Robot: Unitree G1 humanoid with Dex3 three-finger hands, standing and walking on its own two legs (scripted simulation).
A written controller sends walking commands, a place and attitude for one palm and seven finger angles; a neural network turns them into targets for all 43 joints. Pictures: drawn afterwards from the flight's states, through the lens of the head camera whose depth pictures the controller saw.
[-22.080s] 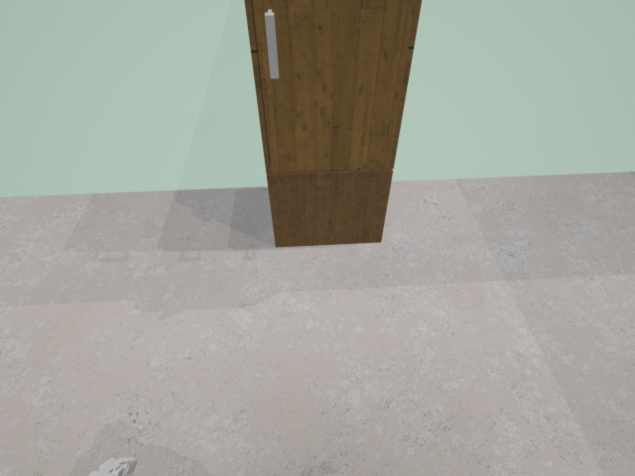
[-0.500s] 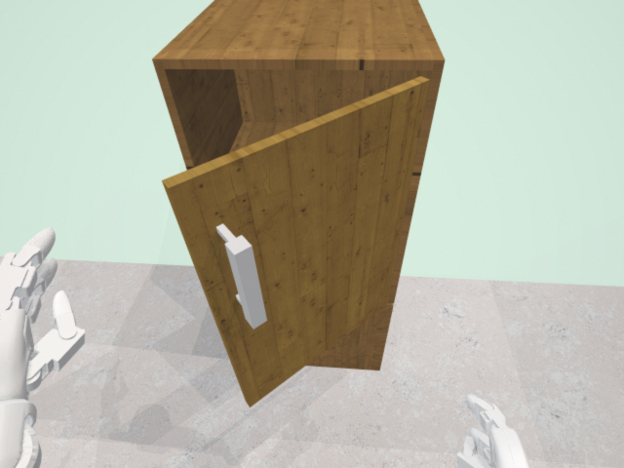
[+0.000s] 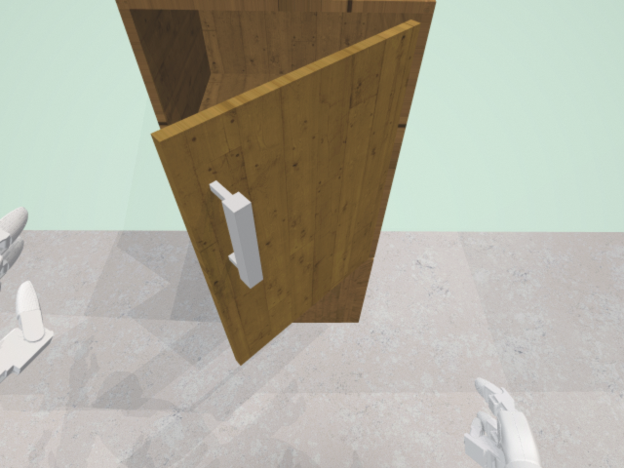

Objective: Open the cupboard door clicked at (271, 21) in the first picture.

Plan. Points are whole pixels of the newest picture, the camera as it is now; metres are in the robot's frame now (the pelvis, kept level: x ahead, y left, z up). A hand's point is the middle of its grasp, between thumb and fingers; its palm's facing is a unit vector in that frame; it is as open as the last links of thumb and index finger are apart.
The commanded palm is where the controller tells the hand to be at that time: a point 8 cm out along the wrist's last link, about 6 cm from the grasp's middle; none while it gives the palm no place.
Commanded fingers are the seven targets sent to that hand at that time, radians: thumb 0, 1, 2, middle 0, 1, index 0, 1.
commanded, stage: step back with the hand held close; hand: left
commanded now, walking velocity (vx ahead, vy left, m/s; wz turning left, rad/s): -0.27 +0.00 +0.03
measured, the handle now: (235, 236) +0.37 +0.13 +0.09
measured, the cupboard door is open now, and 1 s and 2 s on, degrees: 43 43 43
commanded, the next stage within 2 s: stop stepping back and stand still in 0.72 s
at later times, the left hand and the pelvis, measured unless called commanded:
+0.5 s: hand out of the picture +0.12 +0.27 +0.16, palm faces +0.46 -0.75 -0.48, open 7.4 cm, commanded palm +0.04 +0.31 +0.18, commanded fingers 0.00 0.90 0.90 -0.20 -0.30 -0.20 -0.30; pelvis -0.08 +0.00 -0.02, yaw +3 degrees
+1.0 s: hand out of the picture +0.05 +0.22 +0.16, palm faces +0.29 -0.80 -0.52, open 7.4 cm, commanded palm -0.01 +0.26 +0.18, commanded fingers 0.00 0.90 0.90 -0.20 -0.30 -0.20 -0.30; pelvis -0.17 -0.03 +0.00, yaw -3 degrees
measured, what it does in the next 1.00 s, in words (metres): walks backwards: right foot, then left foot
